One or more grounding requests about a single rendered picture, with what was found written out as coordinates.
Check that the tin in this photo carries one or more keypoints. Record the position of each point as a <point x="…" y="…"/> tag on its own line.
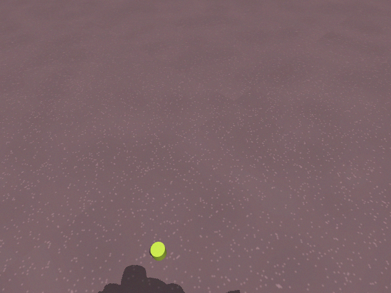
<point x="158" y="251"/>

